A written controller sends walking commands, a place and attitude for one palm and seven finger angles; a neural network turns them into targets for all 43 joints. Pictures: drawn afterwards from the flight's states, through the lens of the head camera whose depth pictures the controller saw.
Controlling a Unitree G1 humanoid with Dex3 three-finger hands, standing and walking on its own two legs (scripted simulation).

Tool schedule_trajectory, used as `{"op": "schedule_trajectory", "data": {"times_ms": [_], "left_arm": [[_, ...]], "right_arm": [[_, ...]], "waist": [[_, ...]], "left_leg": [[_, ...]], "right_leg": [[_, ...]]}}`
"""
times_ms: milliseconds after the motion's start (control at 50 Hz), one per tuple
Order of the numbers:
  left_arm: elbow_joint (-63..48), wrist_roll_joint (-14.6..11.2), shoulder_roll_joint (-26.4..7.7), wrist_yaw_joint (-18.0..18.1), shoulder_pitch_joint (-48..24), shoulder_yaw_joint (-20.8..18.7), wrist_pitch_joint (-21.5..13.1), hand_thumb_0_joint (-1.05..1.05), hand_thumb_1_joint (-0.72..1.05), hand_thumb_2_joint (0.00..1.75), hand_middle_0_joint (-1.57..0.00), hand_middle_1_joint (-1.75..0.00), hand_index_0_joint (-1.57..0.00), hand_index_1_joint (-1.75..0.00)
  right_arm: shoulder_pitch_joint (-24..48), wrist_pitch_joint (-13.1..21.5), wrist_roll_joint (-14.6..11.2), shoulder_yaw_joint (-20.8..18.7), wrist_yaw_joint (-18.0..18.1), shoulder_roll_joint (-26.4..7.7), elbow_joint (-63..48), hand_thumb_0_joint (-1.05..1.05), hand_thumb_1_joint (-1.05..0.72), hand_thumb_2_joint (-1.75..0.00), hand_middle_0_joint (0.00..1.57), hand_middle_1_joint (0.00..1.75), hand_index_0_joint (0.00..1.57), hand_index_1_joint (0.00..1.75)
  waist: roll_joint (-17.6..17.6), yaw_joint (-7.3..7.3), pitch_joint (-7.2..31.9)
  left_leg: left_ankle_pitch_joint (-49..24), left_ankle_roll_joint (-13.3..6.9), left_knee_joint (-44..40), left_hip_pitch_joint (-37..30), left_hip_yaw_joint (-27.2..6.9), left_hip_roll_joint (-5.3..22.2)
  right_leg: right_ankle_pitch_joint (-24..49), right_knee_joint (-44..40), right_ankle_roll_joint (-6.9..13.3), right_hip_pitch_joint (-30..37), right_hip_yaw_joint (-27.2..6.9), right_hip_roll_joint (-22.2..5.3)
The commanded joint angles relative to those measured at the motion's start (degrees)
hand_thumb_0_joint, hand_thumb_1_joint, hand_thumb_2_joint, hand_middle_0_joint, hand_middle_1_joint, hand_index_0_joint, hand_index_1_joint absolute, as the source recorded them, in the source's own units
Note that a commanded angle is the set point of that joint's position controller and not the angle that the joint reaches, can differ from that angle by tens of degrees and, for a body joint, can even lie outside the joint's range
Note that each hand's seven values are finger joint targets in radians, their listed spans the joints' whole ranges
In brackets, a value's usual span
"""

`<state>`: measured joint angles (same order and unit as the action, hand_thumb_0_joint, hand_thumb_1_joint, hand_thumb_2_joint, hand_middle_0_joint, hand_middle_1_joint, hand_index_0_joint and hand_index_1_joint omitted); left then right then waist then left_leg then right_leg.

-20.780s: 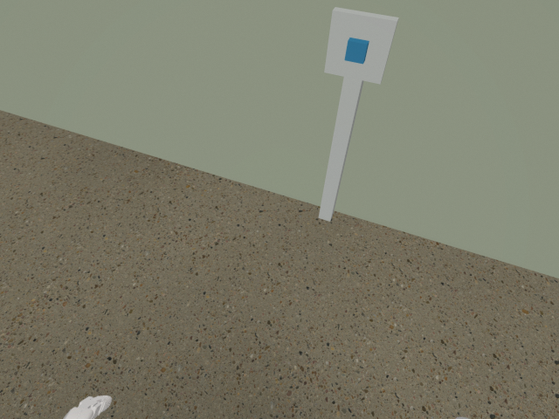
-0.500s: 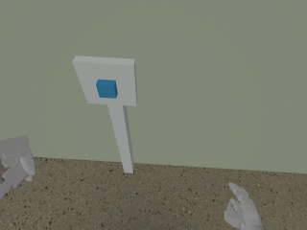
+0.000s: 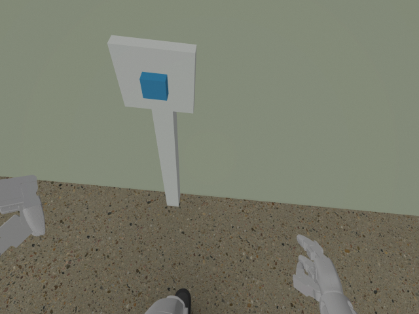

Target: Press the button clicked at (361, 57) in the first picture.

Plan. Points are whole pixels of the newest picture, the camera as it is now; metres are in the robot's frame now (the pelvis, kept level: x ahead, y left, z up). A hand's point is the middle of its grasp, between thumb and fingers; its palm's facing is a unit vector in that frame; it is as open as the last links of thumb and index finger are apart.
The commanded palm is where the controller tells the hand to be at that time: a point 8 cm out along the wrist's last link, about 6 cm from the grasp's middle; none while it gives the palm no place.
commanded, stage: step back with the hand held close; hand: left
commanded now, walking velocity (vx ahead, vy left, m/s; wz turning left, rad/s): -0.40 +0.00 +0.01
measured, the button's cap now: (155, 85) +0.57 +0.19 +0.05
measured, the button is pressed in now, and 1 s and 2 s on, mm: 0 0 0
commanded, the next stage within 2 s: stop stepping back and stand still in 0.22 s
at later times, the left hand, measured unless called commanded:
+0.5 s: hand out of the picture +0.04 +0.24 +0.17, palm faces +0.29 -0.83 -0.47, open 3.1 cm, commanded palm -0.02 +0.28 +0.18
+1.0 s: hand out of the picture -0.07 +0.25 +0.17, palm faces +0.40 -0.80 -0.45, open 3.1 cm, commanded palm -0.12 +0.29 +0.18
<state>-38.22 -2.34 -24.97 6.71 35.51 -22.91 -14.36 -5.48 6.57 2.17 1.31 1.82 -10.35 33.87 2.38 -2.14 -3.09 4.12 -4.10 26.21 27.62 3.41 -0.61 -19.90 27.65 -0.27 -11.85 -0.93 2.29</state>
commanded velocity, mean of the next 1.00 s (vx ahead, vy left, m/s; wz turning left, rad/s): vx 0.05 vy -0.03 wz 0.01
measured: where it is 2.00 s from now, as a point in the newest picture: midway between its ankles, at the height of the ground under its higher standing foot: outside the picture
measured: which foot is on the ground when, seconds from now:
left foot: down 0.00-0.10, up 0.12-0.26, down 0.28-0.56, up 0.58-0.72, down 0.74-1.00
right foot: down 0.00-0.32, up 0.34-0.52, down 0.54-0.74, up 0.76-0.96, down 0.98-1.00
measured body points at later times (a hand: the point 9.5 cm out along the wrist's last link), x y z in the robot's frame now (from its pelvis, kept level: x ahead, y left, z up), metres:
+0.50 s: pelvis -0.14 +0.00 +0.01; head -0.13 +0.04 +0.46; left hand +0.02 +0.28 +0.20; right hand +0.04 -0.22 -0.05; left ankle -0.06 +0.09 -0.73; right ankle -0.16 -0.12 -0.71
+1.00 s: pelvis -0.24 +0.00 -0.01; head -0.27 +0.02 +0.44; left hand -0.09 +0.29 +0.20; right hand -0.10 -0.22 -0.08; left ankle -0.19 +0.11 -0.72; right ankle -0.19 -0.10 -0.74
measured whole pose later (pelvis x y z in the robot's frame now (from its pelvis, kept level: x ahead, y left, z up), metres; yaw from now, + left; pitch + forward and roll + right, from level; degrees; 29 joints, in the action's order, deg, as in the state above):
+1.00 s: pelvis -0.24 +0.00 -0.01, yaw +2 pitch -2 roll -1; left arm -34.3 -0.8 -25.1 8.0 36.2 -21.1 -11.3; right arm -18.0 6.1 1.0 1.7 3.5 -9.8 35.2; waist 2.2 1.0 2.9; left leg 20.6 -1.4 44.0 23.5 0.8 0.8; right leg -17.8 30.6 3.9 -15.6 5.4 0.0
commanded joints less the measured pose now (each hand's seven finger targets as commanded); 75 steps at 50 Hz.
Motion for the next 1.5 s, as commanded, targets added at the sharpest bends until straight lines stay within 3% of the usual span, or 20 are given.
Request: {"op": "schedule_trajectory", "data": {"times_ms": [0, 80, 120, 220, 300, 460, 560, 680, 720, 740, 800, 880, 920, 940, 1100, 1160, 1280, 1340, 1360, 1480], "left_arm": [[-14.3, -1.7, -9.3, 0.7, 5.3, -8.8, -3.0, 0.0, 0.9, 0.9, -1.3, -1.5, -1.3, -1.5], [-9.3, -3.4, -9.8, 0.7, 7.2, -10.1, -2.0, 0.0, 0.9, 0.9, -1.3, -1.5, -1.3, -1.5], [-5.9, -2.7, -8.8, 1.6, 5.0, -9.0, -0.7, 0.0, 0.9, 0.9, -1.3, -1.5, -1.3, -1.5], [-5.4, 0.5, -7.1, 2.3, -1.4, -4.5, 1.0, 0.0, 0.9, 0.9, -1.3, -1.5, -1.3, -1.5], [-10.6, 0.3, -10.0, 2.0, 1.5, -5.7, -1.0, 0.0, 0.9, 0.9, -1.3, -1.5, -1.3, -1.5], [-9.7, -0.6, -6.7, 3.3, 6.0, -6.0, 1.8, 0.0, 0.9, 0.9, -1.3, -1.5, -1.3, -1.5], [-8.1, -1.3, -7.9, 3.0, -3.7, -4.7, 2.6, 0.0, 0.9, 0.9, -1.3, -1.5, -1.3, -1.5], [-2.7, 1.3, -3.7, 3.8, -11.7, 0.7, 2.6, 0.0, 0.9, 0.9, -1.3, -1.5, -1.3, -1.5], [-9.9, 1.6, -5.7, 4.2, -13.7, -1.0, 0.8, 0.0, 0.9, 0.9, -1.3, -1.5, -1.3, -1.5], [-8.5, 1.7, -6.5, 4.0, -11.5, -2.5, 0.1, 0.0, 0.9, 0.9, -1.3, -1.5, -1.3, -1.5], [-9.7, 1.7, -7.4, 3.4, -3.4, -4.7, 0.2, 0.0, 0.9, 0.9, -1.3, -1.5, -1.3, -1.5], [-6.5, 1.7, -5.2, 3.2, -0.5, -2.9, 0.6, 0.0, 0.9, 0.9, -1.3, -1.5, -1.3, -1.5], [-4.0, 2.1, -5.9, 2.7, -0.8, -2.8, 1.1, 0.0, 0.9, 0.9, -1.3, -1.5, -1.3, -1.5], [-4.2, 1.4, -8.1, 2.5, -3.0, -4.5, 1.3, 0.0, 0.9, 0.9, -1.3, -1.5, -1.3, -1.5], [-5.4, 1.6, -4.0, 3.0, -9.1, -0.8, 0.0, 0.0, 0.9, 0.9, -1.3, -1.5, -1.3, -1.5], [-9.9, 1.9, -6.2, 3.6, -9.2, -3.8, -2.0, 0.0, 0.9, 0.9, -1.3, -1.5, -1.3, -1.5], [-4.4, 1.9, -5.1, 2.8, -1.1, -3.9, -0.3, 0.0, 0.9, 0.9, -1.3, -1.5, -1.3, -1.5], [-3.4, 0.8, -7.2, 2.6, -3.8, -5.6, 0.0, 0.0, 0.9, 0.9, -1.3, -1.5, -1.3, -1.5], [41.6, 6.5, 1.8, -4.7, -9.4, 14.8, 9.9, 0.0, 0.9, 0.9, -1.3, -1.5, -1.3, -1.5], [57.7, 4.4, 7.3, -6.2, -16.3, 18.4, 15.2, 0.0, 0.9, 0.9, -1.08, -1.26, -1.08, -1.26]], "right_arm": [[0.6, 1.2, -0.7, -4.2, 0.2, -9.6, -8.8, 0.0, -0.9, -0.9, 0.2, 0.3, 0.2, 0.3], [2.7, -1.4, -3.5, -4.3, 1.0, -7.6, -11.0, 0.0, -0.9, -0.9, 0.2, 0.3, 0.2, 0.3], [4.3, -2.2, -2.9, -4.1, 1.7, -6.3, -9.9, 0.0, -0.9, -0.9, 0.2, 0.3, 0.2, 0.3], [4.0, -3.4, -1.7, -2.2, 4.8, -6.6, -9.1, 0.0, -0.9, -0.9, 0.2, 0.3, 0.2, 0.3], [1.1, -0.8, -2.1, -4.8, 3.1, -8.4, -9.8, 0.0, -0.9, -0.9, 0.2, 0.3, 0.2, 0.3], [0.3, 2.2, -2.0, -3.3, 2.5, -8.6, -10.2, 0.0, -0.9, -0.9, 0.2, 0.3, 0.2, 0.3], [-0.9, 0.6, -1.7, -4.3, 3.7, -8.3, -7.1, 0.0, -0.9, -0.9, 0.2, 0.3, 0.2, 0.3], [-1.4, 1.8, -1.3, -2.2, 4.8, -8.4, -5.6, 0.0, -0.9, -0.9, 0.2, 0.3, 0.2, 0.3], [-2.9, 3.1, -1.6, -2.7, 4.7, -10.2, -8.1, 0.0, -0.9, -0.9, 0.2, 0.3, 0.2, 0.3], [-3.0, 3.7, -1.5, -2.5, 3.9, -8.2, -7.2, 0.0, -0.9, -0.9, 0.2, 0.3, 0.2, 0.3], [-1.4, 4.3, -1.9, -2.8, 2.3, -7.5, -7.8, 0.0, -0.9, -0.9, 0.2, 0.3, 0.2, 0.3], [-1.9, 3.0, -1.4, -2.9, 2.4, -8.4, -8.0, 0.0, -0.9, -0.9, 0.2, 0.3, 0.2, 0.3], [-1.7, 1.8, -1.4, -3.3, 2.8, -8.0, -8.2, 0.0, -0.9, -0.9, 0.2, 0.3, 0.2, 0.3], [-2.6, 1.2, -1.8, -3.9, 2.8, -7.9, -7.9, 0.0, -0.9, -0.9, 0.2, 0.3, 0.2, 0.3], [-1.9, 3.5, -1.1, -2.7, 4.8, -7.5, -5.4, 0.0, -0.9, -0.9, 0.2, 0.3, 0.2, 0.3], [-3.1, 4.8, -1.3, -3.0, 4.1, -8.6, -6.7, 0.0, -0.9, -0.9, 0.2, 0.3, 0.2, 0.3], [-2.0, 4.2, -1.6, -2.9, 2.3, -8.0, -6.9, 0.0, -0.9, -0.9, 0.2, 0.3, 0.2, 0.3], [-2.7, 3.0, -1.5, -3.4, 2.1, -7.2, -6.6, 0.0, -0.9, -0.9, 0.2, 0.3, 0.2, 0.3], [-2.9, 2.8, -1.5, -6.1, -3.3, -13.7, 5.9, 0.0, -0.9, -0.9, 0.2, 0.3, 0.2, 0.3], [-9.6, -5.5, 0.1, -3.9, -2.4, -9.5, 5.9, 0.0, -0.9, -0.9, 0.2, 0.3, 0.2, 0.3]], "waist": [[-10.2, 0.27, 24.2], [9.5, 1.61, 15.2], [6.9, 1.37, 8.8], [1.9, 2.72, 7.4], [-13.8, 0.79, 20.7], [-14.4, 2.8, 7.1], [11.9, 2.63, 7.9], [-2.9, 4.36, -0.7], [-24.0, 4.25, 0.3], [-20.1, 4.49, 1.9], [-11.5, 2.33, 3.4], [-16.8, 2.03, 3.6], [-1.5, 1.46, 1.7], [11.6, 2.09, 3.5], [-0.6, 3.9, 1.9], [-18.2, 3.06, 4.4], [-8.6, 2.26, 2.0], [6.6, 2.9, 3.6], [3.6, 4.97, 1.3], [6.0, 3.52, 3.1]], "left_leg": [[-29.3, -1.1, -1.7, -26.3, -11.5, 12.9], [11.0, 4.2, 16.7, -16.2, -3.1, 0.4], [21.4, 4.8, 32.7, -2.8, -7.3, -0.6], [9.4, 4.6, 2.3, -4.9, -2.6, 0.5], [-48.0, -1.8, -2.4, -27.0, -14.1, 16.1], [33.0, 1.7, -19.1, 0.9, -11.8, 9.7], [15.8, 5.2, 25.8, -12.5, -4.6, -0.4], [22.1, 1.5, 1.7, -13.6, -1.7, 3.1], [31.8, -4.6, -16.0, -16.1, -30.1, 17.6], [38.1, -7.4, -19.4, -12.7, -34.9, 20.0], [34.0, -6.4, -17.7, -6.0, -25.2, 16.8], [36.3, -1.1, -13.9, 7.0, -11.0, 10.6], [29.4, 1.4, 9.2, 12.6, -4.5, 3.4], [22.6, 2.7, 28.3, 13.0, -1.4, -0.4], [17.8, 1.6, 2.5, -16.6, 0.6, 2.8], [26.1, -5.1, -14.4, -13.5, -25.7, 17.6], [24.6, -0.2, -6.1, 1.2, -8.7, 10.0], [18.3, 3.6, 15.7, -3.6, -2.3, 1.1], [19.3, 4.1, 24.7, 0.2, -4.2, 5.2], [-1.7, 0.6, 5.7, -11.0, -10.0, 6.8]], "right_leg": [[9.5, -1.1, -0.9, -0.9, -0.2, -0.5], [19.0, -13.8, 4.1, -12.3, -10.8, -16.6], [30.3, -12.1, 10.2, -12.9, -14.3, -22.3], [55.3, -0.9, 3.7, 2.4, -3.8, -12.1], [4.4, 13.5, -1.6, -8.3, -0.6, -1.4], [-6.2, 0.7, 0.6, 8.6, 6.7, 0.5], [-24.6, -20.2, 11.8, -16.1, -15.9, -19.4], [-21.5, -5.9, 6.1, -17.9, -1.6, -12.0], [-10.8, 21.5, 0.7, -21.6, 5.9, -0.9], [-10.1, 31.0, 0.5, -21.0, 2.1, -1.4], [-5.8, 28.1, 0.9, -13.8, 1.9, -4.0], [-7.1, 7.6, 1.9, 9.2, 10.7, 0.0], [-11.5, -7.9, 6.0, 11.1, -2.8, -7.1], [-19.2, -18.0, 11.7, 5.0, -24.2, -20.8], [-19.0, -8.1, 6.1, -17.0, -3.6, -13.4], [-8.1, 19.4, 0.0, -14.4, 4.9, -1.7], [-0.2, -0.7, 0.8, 4.9, 3.6, -3.2], [-14.6, -17.0, 7.7, -5.6, -19.4, -16.9], [10.9, -7.5, 9.4, -11.2, -12.3, -23.3], [11.7, 4.2, 3.0, -11.1, 1.5, -9.9]]}}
